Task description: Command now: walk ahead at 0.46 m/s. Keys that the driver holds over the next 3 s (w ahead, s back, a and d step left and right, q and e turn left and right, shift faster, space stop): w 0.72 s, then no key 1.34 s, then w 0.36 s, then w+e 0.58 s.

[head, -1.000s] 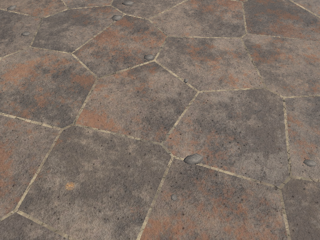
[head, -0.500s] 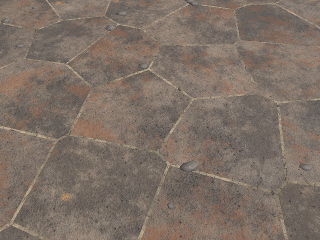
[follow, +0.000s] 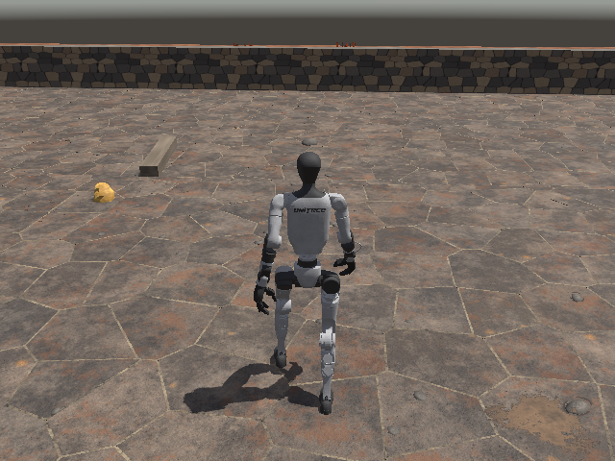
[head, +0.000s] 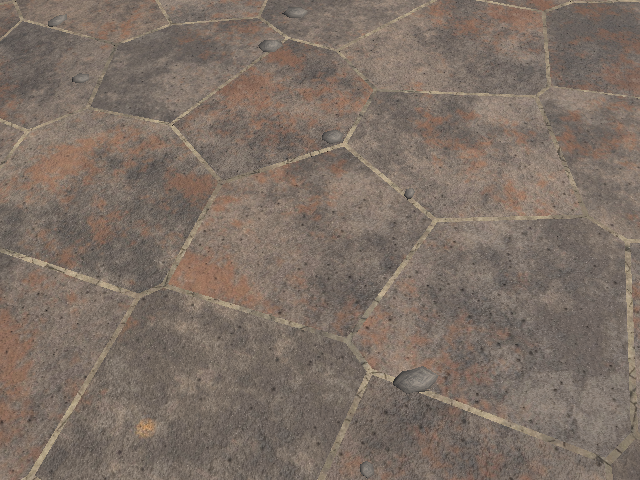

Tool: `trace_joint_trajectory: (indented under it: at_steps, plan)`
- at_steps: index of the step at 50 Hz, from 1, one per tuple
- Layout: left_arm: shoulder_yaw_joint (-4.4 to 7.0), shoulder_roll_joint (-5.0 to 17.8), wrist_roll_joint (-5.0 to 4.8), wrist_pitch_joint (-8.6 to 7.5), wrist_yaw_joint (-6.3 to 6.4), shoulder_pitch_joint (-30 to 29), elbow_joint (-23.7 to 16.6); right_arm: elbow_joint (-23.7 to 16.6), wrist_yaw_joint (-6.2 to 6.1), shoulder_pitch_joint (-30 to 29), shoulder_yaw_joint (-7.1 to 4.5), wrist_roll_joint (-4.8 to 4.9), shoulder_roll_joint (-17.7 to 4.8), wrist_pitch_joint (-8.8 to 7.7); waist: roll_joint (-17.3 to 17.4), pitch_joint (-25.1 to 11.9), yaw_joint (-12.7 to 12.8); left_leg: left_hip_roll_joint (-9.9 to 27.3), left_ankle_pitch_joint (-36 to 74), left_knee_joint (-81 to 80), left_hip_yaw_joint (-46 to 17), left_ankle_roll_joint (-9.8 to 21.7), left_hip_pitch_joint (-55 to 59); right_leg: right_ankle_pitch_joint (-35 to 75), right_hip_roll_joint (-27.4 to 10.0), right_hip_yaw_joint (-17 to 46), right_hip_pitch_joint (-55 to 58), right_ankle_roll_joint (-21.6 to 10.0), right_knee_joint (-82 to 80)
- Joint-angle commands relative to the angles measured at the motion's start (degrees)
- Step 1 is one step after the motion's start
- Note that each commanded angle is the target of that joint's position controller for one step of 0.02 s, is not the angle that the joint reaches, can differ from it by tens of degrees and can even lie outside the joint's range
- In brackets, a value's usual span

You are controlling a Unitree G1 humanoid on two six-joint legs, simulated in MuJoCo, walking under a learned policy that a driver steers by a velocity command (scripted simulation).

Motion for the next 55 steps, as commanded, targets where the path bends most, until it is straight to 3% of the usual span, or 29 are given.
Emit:
trace_joint_trajectory:
  at_steps: [1, 3, 4, 5, 6, 7, 8, 9, 10, 11, 13, 16, 19, 23, 28, 31, 32, 33, 34, 35, 36, 37, 38, 39, 41, 44, 47, 52, 55]
  plan:
    - [2.14, 9.89, -0.63, 0.04, 0.48, 2.86, -1.07, -6.00, 1.10, -9.20, 0.06, 0.24, -2.80, -1.27, -6.33, 8.81, -1.47, -1.37, 0.34, -4.83, 0.68, 1.58, -0.68, 23.22, -16.24, 5.60, -4.05, -7.53, -1.92]
    - [2.74, 11.22, -0.45, 0.44, 0.50, 1.30, -1.70, -5.87, 1.46, -6.28, -0.77, 0.15, -4.94, -1.60, -7.68, 5.47, -4.37, -3.39, -2.93, -6.11, 1.65, 3.42, 5.59, 37.61, -17.03, 4.59, -0.83, -6.36, 3.64]
    - [3.07, 12.06, -0.19, 0.81, 0.49, 0.47, -2.05, -4.83, 1.33, -1.67, -1.68, 0.13, -6.76, -1.62, -9.14, 1.62, -7.10, -5.44, -4.62, -5.46, 2.98, 4.51, 12.42, 48.84, -16.79, 3.88, -0.10, -5.71, 9.54]
    - [2.96, 11.72, 0.16, 1.33, 0.45, -0.58, -2.53, -1.88, 0.97, 8.13, -3.10, 0.27, -9.15, -1.46, -9.32, -4.15, -12.02, -7.40, -5.02, -5.63, 4.13, 6.12, 24.62, 55.41, -14.58, 2.04, -2.53, -4.34, 20.75]
    - [2.32, 10.64, 0.67, 1.40, 0.30, -1.39, -3.87, 0.80, 0.37, 18.92, -4.26, -0.06, -12.20, -1.15, -7.22, -11.20, -16.33, -0.87, -6.47, -3.79, -3.41, 9.02, 42.72, 44.72, -12.30, 1.16, -14.80, -2.57, 36.65]
    - [-0.04, 1.69, 0.53, 0.16, -0.64, 6.37, -4.84, 2.58, 0.25, 25.97, -5.42, -1.46, -17.91, -0.96, 9.07, -22.50, -12.26, 15.64, -19.79, -9.45, -33.50, 19.40, 64.75, 7.95, -0.91, 1.56, -37.59, 1.38, 61.46]
    - [0.39, 3.91, -0.99, -1.86, -1.08, 4.12, -3.97, 2.93, 0.34, 25.33, -3.89, -1.41, -13.16, -0.86, 10.01, -24.80, -13.15, 17.84, -25.19, -20.57, -47.76, 19.62, 63.96, -13.38, 1.07, 10.83, -44.40, 0.27, 70.56]
    - [1.77, 8.67, -2.67, -2.94, -1.19, -2.75, -6.64, 2.35, 0.38, 18.89, -2.92, -0.85, -10.15, -1.21, 8.36, -13.41, -11.65, 15.57, -24.48, -21.53, -38.45, 15.70, 55.10, -10.67, -2.64, 10.04, -50.08, -1.01, 73.29]
    - [1.95, 9.71, -2.80, -3.33, -0.76, -7.01, -7.96, 0.89, 0.43, 12.90, -2.09, -0.85, -7.70, -1.48, 3.02, -7.73, -9.70, 13.64, -18.62, -22.68, -29.40, 13.65, 44.54, -4.87, -6.06, 8.34, -48.71, -1.64, 71.02]
    - [2.50, 9.70, -2.02, -3.00, -0.16, -8.61, -8.06, 0.51, 0.77, 9.16, -1.43, -1.40, -5.69, -1.81, -0.30, -4.09, -7.44, 11.32, -12.51, -24.31, -22.50, 12.30, 35.30, -0.75, -8.40, 7.30, -45.45, -1.62, 67.19]
    - [2.79, 7.16, -1.18, -1.11, 0.30, -5.56, -7.55, 1.29, 1.25, 7.45, -0.83, -2.14, -3.71, -2.23, 2.24, -2.38, -3.79, 7.66, -9.29, -27.37, -15.01, 11.14, 26.16, 2.41, -10.91, 7.61, -38.41, -1.64, 61.99]
    - [3.06, 6.61, -0.77, 0.29, 0.54, -8.06, -9.02, 3.13, 0.41, 10.66, -1.14, -2.01, -5.96, -2.43, 2.08, 0.76, -3.04, 6.76, -6.12, -30.73, -10.44, 12.60, 22.30, 5.81, -11.75, 6.29, -40.71, -0.29, 56.05]
    - [3.43, 7.53, -0.05, 0.12, 0.42, -15.96, -11.90, 4.15, -1.00, 14.50, -1.39, -1.90, -7.69, -2.09, 0.68, 2.56, -4.85, 6.77, -3.77, -31.69, -8.93, 12.34, 25.74, 15.30, -12.00, 5.94, -47.41, 1.35, 45.27]
    - [2.76, 6.12, -0.36, -0.59, -0.58, -24.70, -14.31, 5.01, -1.83, 18.78, -1.40, -1.21, -8.70, -1.56, 0.70, 3.34, -7.65, 5.08, -2.46, -31.70, -4.91, 10.17, 28.76, 25.06, -9.12, 3.12, -45.14, 1.58, 30.36]
    - [2.17, 6.51, -0.95, -1.11, -2.32, -32.21, -17.48, 7.28, -2.08, 24.04, -1.82, -0.67, -9.34, -0.22, 0.67, 5.14, -9.72, 8.81, -0.84, -27.58, -5.24, 9.72, 39.46, 20.96, -7.52, 3.02, -47.51, 0.36, 22.69]
    - [2.85, 8.79, -1.07, -1.62, -3.07, -29.35, -17.79, 7.19, -2.31, 22.79, -2.42, -0.64, -10.52, 0.73, 2.44, 2.74, -6.78, 10.38, 11.18, -21.74, -5.31, 8.13, 43.52, 14.16, -5.40, 1.72, -41.34, -1.97, 20.36]
    - [3.72, 10.39, -0.98, -1.74, -3.00, -24.26, -16.53, 6.77, -2.30, 21.30, -2.49, -0.67, -10.83, 1.05, 3.14, -0.56, -3.65, 9.11, 21.55, -15.71, -3.90, 7.16, 43.09, 13.46, -3.29, -0.14, -33.45, -3.16, 19.52]
    - [5.25, 13.23, -0.87, -1.72, -2.65, -14.24, -13.41, 6.25, -2.25, 20.58, -1.95, -0.94, -9.50, 1.30, 2.35, -6.70, 0.78, 5.84, 25.84, -4.19, -1.52, 5.55, 39.16, 14.65, -2.38, -0.62, -19.60, -4.99, 19.68]
    - [6.48, 17.93, -0.16, -1.51, -2.05, -3.30, -11.27, 4.74, -2.23, 21.56, -0.90, -2.06, -7.40, 1.18, -4.53, -15.90, 3.65, 1.98, 9.45, 14.85, 1.31, 3.46, 26.41, 15.22, -13.71, 12.54, -1.03, -8.92, 21.20]
    - [6.86, 20.49, -0.03, -1.25, -2.54, -0.86, -9.87, 5.04, -1.41, 29.03, 1.26, -1.61, 0.74, -0.25, -20.05, -22.75, -0.91, -9.07, -30.89, 33.29, -1.36, 0.24, 3.75, 3.15, -25.25, 40.77, 16.77, -17.84, 13.17]
    - [5.18, 14.57, -0.32, -1.37, -2.58, -2.08, -10.47, 5.36, -1.18, 24.73, -0.15, -0.15, -5.94, -1.66, -13.40, -20.36, 1.20, -6.23, -33.68, 39.80, -8.91, 1.55, -2.58, -1.94, -23.59, 42.98, 15.22, -15.40, 9.27]
    - [4.39, 12.47, -0.13, -1.48, -2.30, -7.97, -11.75, 3.50, -1.11, 19.04, -0.96, 1.03, -8.86, -2.49, -10.77, -11.68, 0.26, -3.75, -29.06, 40.44, -7.50, 2.12, -5.25, 8.10, -22.32, 33.45, 6.87, -13.06, 8.88]
    - [3.82, 11.37, 0.36, -1.55, -2.32, -13.37, -13.04, 3.16, -1.62, 16.61, -0.98, 0.65, -8.65, -2.59, -5.03, -7.57, -1.98, -0.92, -24.35, 38.37, -5.77, 1.55, -1.97, 22.70, -20.59, 25.48, -2.40, -12.16, 8.51]
    - [3.43, 9.89, 0.83, -1.64, -2.56, -16.04, -13.30, 3.32, -2.07, 15.71, -1.44, -0.41, -8.16, -2.14, -2.96, -4.85, -3.74, 0.46, -22.62, 35.35, -5.24, 0.78, 1.36, 34.03, -18.62, 19.33, -9.49, -11.72, 8.02]
    - [2.77, 7.76, 1.44, -1.86, -2.83, -16.58, -12.17, 4.01, -2.36, 18.79, -1.43, -0.71, -5.38, -0.37, -4.89, -4.64, -6.77, 1.66, -21.18, 30.89, -5.10, 0.10, 7.92, 43.71, -15.95, 12.62, -15.58, -11.03, 6.52]
    - [2.86, 9.53, 1.50, -1.84, -1.78, -16.42, -10.68, 3.28, -2.81, 17.63, -1.18, -1.37, -3.50, 1.05, -5.55, -3.96, -8.34, 1.19, -16.49, 21.12, -3.75, -1.61, 9.18, 52.18, -14.39, 6.74, -18.92, -11.60, 5.55]
    - [3.05, 11.04, 1.15, -0.78, -0.68, -16.68, -10.10, 1.93, -2.72, 12.18, -0.59, -1.81, -2.80, 1.45, -6.20, -4.82, -7.05, 0.22, -7.52, 7.42, -2.15, -2.32, 12.81, 51.13, -12.07, 2.35, -19.45, -9.98, 5.65]
    - [2.94, 11.06, 0.53, 0.69, -0.34, -14.25, -7.44, 1.07, -2.50, 6.72, -0.94, -1.62, -4.76, 2.04, -6.70, -4.18, -4.93, -1.31, -4.51, -2.24, -2.35, -1.55, 15.57, 41.56, -13.45, 4.03, -15.75, -9.42, 7.59]
    - [2.57, 9.66, -0.40, 1.36, -0.11, -14.11, -6.44, 2.24, -2.42, 8.77, -1.69, -2.62, -6.47, 1.64, -4.24, -4.06, -6.95, -1.80, 5.14, -13.22, -2.40, 1.09, 23.28, 29.98, -10.69, 4.72, -16.15, -5.61, 13.99]
Next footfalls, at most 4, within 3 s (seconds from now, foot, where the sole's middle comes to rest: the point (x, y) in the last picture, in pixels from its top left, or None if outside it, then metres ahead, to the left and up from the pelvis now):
0.12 left None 0.27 0.13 -0.77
0.66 right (418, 436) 0.59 -0.10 -0.77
1.10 left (320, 367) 0.73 0.12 -0.77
2.86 right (422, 251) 1.09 -0.12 -0.77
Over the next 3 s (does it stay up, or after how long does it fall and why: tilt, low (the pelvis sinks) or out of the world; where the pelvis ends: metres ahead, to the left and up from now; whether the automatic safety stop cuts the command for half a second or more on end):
stays up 1.00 -0.03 -0.01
